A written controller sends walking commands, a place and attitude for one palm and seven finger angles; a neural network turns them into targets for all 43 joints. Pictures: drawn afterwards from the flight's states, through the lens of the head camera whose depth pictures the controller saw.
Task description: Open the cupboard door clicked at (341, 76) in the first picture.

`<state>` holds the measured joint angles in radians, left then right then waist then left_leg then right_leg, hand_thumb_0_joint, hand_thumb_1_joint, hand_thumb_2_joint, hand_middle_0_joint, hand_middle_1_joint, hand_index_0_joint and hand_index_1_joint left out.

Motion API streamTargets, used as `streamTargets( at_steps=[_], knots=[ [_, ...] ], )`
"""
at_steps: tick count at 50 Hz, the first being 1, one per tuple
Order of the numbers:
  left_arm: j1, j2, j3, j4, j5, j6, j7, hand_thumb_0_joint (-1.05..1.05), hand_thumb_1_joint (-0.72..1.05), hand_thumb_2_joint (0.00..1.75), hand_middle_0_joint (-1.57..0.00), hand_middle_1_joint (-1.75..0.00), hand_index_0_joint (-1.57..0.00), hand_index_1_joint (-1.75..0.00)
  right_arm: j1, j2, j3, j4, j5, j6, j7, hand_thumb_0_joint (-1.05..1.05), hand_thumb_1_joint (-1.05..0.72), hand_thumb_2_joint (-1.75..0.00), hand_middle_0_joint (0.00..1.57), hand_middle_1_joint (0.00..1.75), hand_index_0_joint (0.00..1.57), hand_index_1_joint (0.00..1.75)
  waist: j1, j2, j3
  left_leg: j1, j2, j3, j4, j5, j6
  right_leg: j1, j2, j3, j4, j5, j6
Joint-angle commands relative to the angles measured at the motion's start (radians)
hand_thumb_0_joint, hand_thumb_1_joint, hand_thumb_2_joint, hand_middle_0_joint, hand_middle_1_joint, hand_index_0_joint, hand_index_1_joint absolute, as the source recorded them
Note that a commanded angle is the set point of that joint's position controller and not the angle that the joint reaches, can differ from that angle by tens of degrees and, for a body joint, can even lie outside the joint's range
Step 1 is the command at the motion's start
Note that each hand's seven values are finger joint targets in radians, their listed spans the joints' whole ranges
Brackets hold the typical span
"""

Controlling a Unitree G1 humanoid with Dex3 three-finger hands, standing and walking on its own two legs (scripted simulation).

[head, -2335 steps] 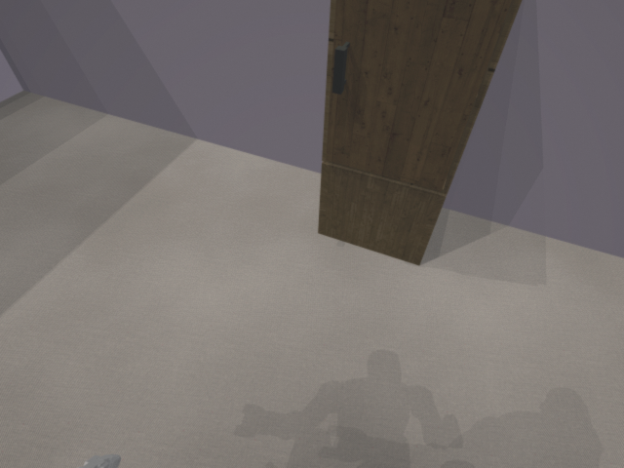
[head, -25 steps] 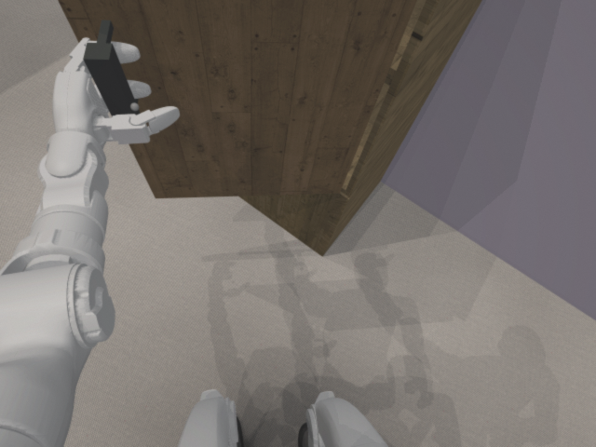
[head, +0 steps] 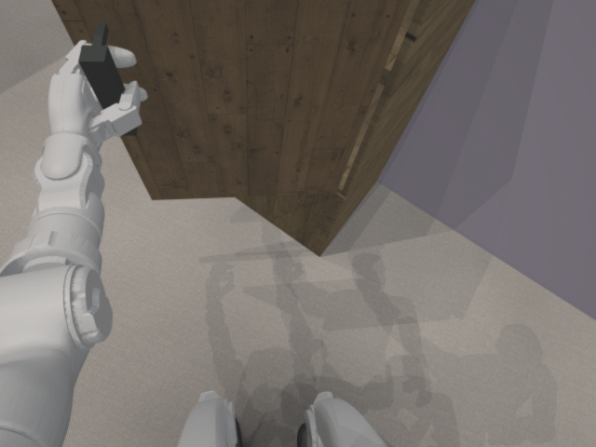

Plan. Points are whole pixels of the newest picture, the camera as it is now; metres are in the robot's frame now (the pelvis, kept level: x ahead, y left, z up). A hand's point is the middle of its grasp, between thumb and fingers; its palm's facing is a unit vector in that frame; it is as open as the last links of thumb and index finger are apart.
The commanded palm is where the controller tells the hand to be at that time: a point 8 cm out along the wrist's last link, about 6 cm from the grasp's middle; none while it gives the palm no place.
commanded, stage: pull the door open along its arc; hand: left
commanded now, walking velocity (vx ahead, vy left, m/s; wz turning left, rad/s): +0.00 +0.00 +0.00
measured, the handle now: (114, 81) +0.58 +0.18 +0.09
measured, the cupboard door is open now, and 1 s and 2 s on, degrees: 42 83 83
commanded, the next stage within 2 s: open thumb and fingers to let go in 0.86 s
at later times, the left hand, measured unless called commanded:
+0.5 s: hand (154, 188) +0.41 +0.13 +0.09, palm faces +0.14 -0.99 +0.09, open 6.4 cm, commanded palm +0.35 +0.17 +0.09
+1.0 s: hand (250, 280) +0.30 +0.03 +0.09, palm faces +0.35 -0.94 -0.03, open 6.5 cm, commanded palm +0.26 +0.07 +0.09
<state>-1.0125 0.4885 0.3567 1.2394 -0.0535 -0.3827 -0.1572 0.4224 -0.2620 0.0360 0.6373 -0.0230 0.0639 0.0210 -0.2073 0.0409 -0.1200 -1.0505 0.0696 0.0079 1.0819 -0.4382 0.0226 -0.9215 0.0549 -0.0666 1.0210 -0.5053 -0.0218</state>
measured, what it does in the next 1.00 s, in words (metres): shifts its weight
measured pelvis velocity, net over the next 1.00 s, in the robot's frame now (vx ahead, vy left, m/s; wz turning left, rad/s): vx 0.02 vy -0.05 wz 0.08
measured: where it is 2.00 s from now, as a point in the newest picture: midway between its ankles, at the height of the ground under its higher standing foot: outside the picture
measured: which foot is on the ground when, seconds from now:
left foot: down 0.00-1.00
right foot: down 0.00-1.00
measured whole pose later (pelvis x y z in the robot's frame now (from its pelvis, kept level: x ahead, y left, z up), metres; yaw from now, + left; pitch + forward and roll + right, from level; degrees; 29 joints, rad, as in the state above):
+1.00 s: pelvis +0.02 -0.05 +0.03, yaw +5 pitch +9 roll +1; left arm 0.15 -0.08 -0.26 0.11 0.08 -0.20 0.53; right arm 0.19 -0.18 0.03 0.52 -0.06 0.05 0.03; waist -0.02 0.03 -0.15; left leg -0.65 0.03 -0.02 0.90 -0.41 -0.04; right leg -0.55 0.03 -0.10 0.93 -0.54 -0.08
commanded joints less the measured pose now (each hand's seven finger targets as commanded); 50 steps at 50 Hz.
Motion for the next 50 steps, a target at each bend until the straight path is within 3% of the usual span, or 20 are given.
streamTargets(
  at_steps=[1,11,15,16,19,20,21,23,25,28,31,32,33,34,40,42,46,47,48,50],
  knots=[
    [-0.408,0.203,0.018,-0.237,-0.022,-0.076,-0.003,0.0,0.9,0.9,-0.4,-1.35,-0.4,-1.35,0.182,-0.187,-0.077,-0.036,-0.002,-0.012,-0.009,0.0,-0.9,-0.9,0.2,0.3,0.2,0.3,0.006,0.126,-0.521,0.534,-0.037,-0.069,-0.075,0.419,0.011,0.084,0.019,0.033,-0.124,0.409,0.002],
    [-0.06,0.094,-0.015,-0.423,-0.074,-0.077,-0.018,0.0,0.9,0.9,-0.4,-1.35,-0.4,-1.35,0.125,-0.168,-0.089,-0.111,0.021,0.011,0.009,0.0,-0.9,-0.9,0.2,0.3,0.2,0.3,0.091,0.061,-0.518,0.547,-0.053,-0.034,-0.13,0.478,0.01,0.239,0.022,0.03,-0.142,0.533,0.002],
    [0.157,-0.006,-0.064,-0.574,-0.11,-0.066,-0.013,0.0,0.9,0.9,-0.4,-1.35,-0.4,-1.35,0.085,-0.155,-0.096,-0.152,0.032,0.009,0.018,0.0,-0.9,-0.9,0.2,0.3,0.2,0.3,0.121,0.02,-0.477,0.558,-0.06,-0.013,-0.16,0.496,0.014,0.308,0.02,0.026,-0.164,0.591,0.002],
    [0.247,-0.021,-0.068,-0.625,-0.117,-0.065,-0.009,0.0,0.9,0.9,-0.4,-1.35,-0.4,-1.35,0.068,-0.151,-0.099,-0.161,0.035,0.006,0.022,0.0,-0.9,-0.9,0.2,0.3,0.2,0.3,0.145,0.025,-0.485,0.571,-0.059,-0.008,-0.17,0.51,0.01,0.328,0.016,0.027,-0.166,0.61,0.003],
    [0.43,-0.131,-0.154,-0.793,-0.138,-0.057,0.003,0.0,0.9,0.9,-0.4,-1.35,-0.4,-1.35,0.022,-0.134,-0.1,-0.192,0.043,-0.007,0.032,0.0,-0.9,-0.9,0.2,0.3,0.2,0.3,0.155,-0.003,-0.428,0.592,-0.058,0.003,-0.193,0.525,0.011,0.354,0.012,0.022,-0.182,0.642,0.007],
    [0.455,-0.181,-0.028,-0.867,-0.212,-0.044,0.155,0.0,0.9,0.9,-0.4,-1.35,-0.4,-1.35,-0.014,-0.097,-0.096,-0.195,0.037,-0.025,0.032,0.0,-0.9,-0.9,0.2,0.3,0.2,0.3,0.242,0.013,-0.41,0.562,-0.057,0.01,-0.202,0.555,-0.001,0.381,0.014,0.008,-0.183,0.614,0.006],
    [0.5,-0.289,-0.151,-0.902,-0.175,-0.03,0.232,0.0,0.9,0.9,-0.4,-1.35,-0.4,-1.35,-0.031,-0.089,-0.089,-0.196,0.031,-0.039,0.041,0.0,-0.9,-0.9,0.2,0.3,0.2,0.3,0.2,0.011,-0.374,0.579,-0.053,0.007,-0.207,0.556,-0.007,0.351,0.013,-0.002,-0.178,0.603,0.012],
    [0.585,-0.317,-0.177,-0.973,-0.106,-0.017,0.363,0.0,0.9,0.9,-0.4,-1.35,-0.4,-1.35,-0.042,-0.094,-0.097,-0.186,0.012,-0.045,0.054,0.0,-0.9,-0.9,0.2,0.3,0.2,0.3,0.196,-0.042,-0.354,0.574,-0.046,-0.002,-0.201,0.547,-0.012,0.333,0.007,-0.008,-0.166,0.579,0.013],
    [0.65,-0.327,-0.193,-1.066,-0.034,-0.016,0.475,0.0,0.9,0.9,-0.4,-1.35,-0.4,-1.35,-0.067,-0.086,-0.099,-0.198,-0.007,-0.046,0.06,0.0,-0.9,-0.9,0.2,0.3,0.2,0.3,0.211,-0.047,-0.358,0.565,-0.053,0.001,-0.197,0.526,-0.01,0.359,0.002,-0.001,-0.155,0.58,0.01],
    [0.749,-0.442,-0.316,-1.137,0.067,0.014,0.598,0.0,0.9,0.9,-0.4,-1.35,-0.4,-1.35,-0.128,-0.063,-0.093,-0.216,-0.021,-0.034,0.066,0.0,-0.9,-0.9,0.2,0.3,0.2,0.3,0.213,-0.031,-0.331,0.563,-0.054,0.004,-0.207,0.48,-0.015,0.371,-0.015,0.004,-0.159,0.553,0.001],
    [0.866,-0.492,-0.363,-1.203,0.112,0.052,0.68,0.0,0.9,0.9,-0.4,-1.35,-0.4,-1.35,-0.183,-0.05,-0.091,-0.241,-0.028,-0.019,0.051,0.0,-0.9,-0.9,0.2,0.3,0.2,0.3,0.225,-0.083,-0.317,0.555,-0.057,0.005,-0.22,0.421,-0.014,0.413,-0.023,0.014,-0.181,0.534,-0.002],
    [0.87,-0.534,-0.418,-1.239,0.125,0.063,0.691,0.0,0.9,0.9,-0.4,-1.35,-0.4,-1.35,-0.203,-0.043,-0.085,-0.251,-0.028,-0.016,0.046,0.0,-0.9,-0.9,0.2,0.3,0.2,0.3,0.216,-0.068,-0.301,0.559,-0.059,0.006,-0.226,0.395,-0.016,0.411,-0.026,0.015,-0.188,0.514,-0.004],
    [0.896,-0.552,-0.441,-1.252,0.132,0.075,0.697,0.0,0.9,0.9,-0.4,-1.35,-0.4,-1.35,-0.211,-0.038,-0.082,-0.256,-0.029,-0.015,0.039,0.0,-0.9,-0.9,0.2,0.3,0.2,0.3,0.212,-0.094,-0.283,0.56,-0.061,0.005,-0.23,0.377,-0.014,0.418,-0.028,0.016,-0.201,0.509,-0.003],
    [0.952,-0.537,-0.425,-1.271,0.135,0.084,0.705,0.0,0.9,0.9,-0.4,-1.35,-0.4,-1.35,-0.228,-0.033,-0.079,-0.262,-0.029,-0.011,0.03,0.0,-0.9,-0.9,0.2,0.3,0.2,0.3,0.225,-0.114,-0.275,0.554,-0.062,0.008,-0.235,0.362,-0.016,0.438,-0.032,0.024,-0.215,0.51,-0.003],
    [1.192,-0.602,-0.517,-1.364,0.143,0.125,0.686,0.0,0.9,0.9,-0.4,-1.35,-0.4,-1.35,-0.284,0.003,-0.053,-0.287,-0.027,-0.01,0.002,0.0,-0.9,-0.9,0.2,0.3,0.2,0.3,0.229,-0.108,-0.187,0.56,-0.072,0.006,-0.254,0.314,-0.019,0.479,-0.052,0.049,-0.272,0.544,0.006],
    [1.129,-0.645,-0.56,-1.384,0.128,0.132,0.687,0.0,0.9,0.9,-0.4,-1.35,-0.4,-1.35,-0.308,0.005,-0.045,-0.283,-0.027,-0.019,0.001,0.0,-0.9,-0.9,0.2,0.3,0.2,0.3,0.206,-0.107,-0.153,0.554,-0.075,-0.001,-0.246,0.283,-0.019,0.454,-0.064,0.058,-0.281,0.544,0.017],
    [1.044,-0.709,-0.63,-1.344,0.149,0.135,0.702,0.0,0.9,0.9,-0.4,-1.35,-0.4,-1.35,-0.325,0.006,-0.043,-0.263,-0.033,-0.051,0.005,0.0,-0.9,-0.9,0.2,0.3,0.2,0.3,0.179,-0.106,-0.14,0.534,-0.08,-0.015,-0.219,0.233,-0.017,0.4,-0.081,0.074,-0.286,0.499,0.027],
    [1.007,-0.71,-0.634,-1.338,0.152,0.13,0.705,0.0,0.9,0.9,-0.4,-1.35,-0.4,-1.35,-0.324,0.007,-0.043,-0.254,-0.033,-0.059,0.005,0.0,-0.9,-0.9,0.2,0.3,0.2,0.3,0.17,-0.111,-0.144,0.531,-0.08,-0.021,-0.209,0.231,-0.016,0.391,-0.087,0.083,-0.286,0.509,0.031],
    [0.896,-0.664,-0.602,-1.328,0.156,0.118,0.715,0.0,0.9,0.9,-0.4,-1.35,-0.4,-1.35,-0.316,0.001,-0.044,-0.235,-0.037,-0.061,-0.001,0.0,-0.9,-0.9,0.2,0.3,0.2,0.3,0.154,-0.121,-0.15,0.51,-0.082,-0.026,-0.197,0.217,-0.015,0.376,-0.096,0.098,-0.281,0.497,0.035],
    [0.899,-0.646,-0.587,-1.316,0.154,0.105,0.71,0.0,0.76,0.84,-0.39,-1.34,-0.39,-1.34,-0.311,0.0,-0.052,-0.232,-0.04,-0.067,-0.006,0.0,-0.9,-0.9,0.2,0.3,0.2,0.3,0.17,-0.128,-0.185,0.497,-0.088,-0.026,-0.189,0.215,-0.016,0.403,-0.106,0.126,-0.287,0.517,0.041]
  ],
)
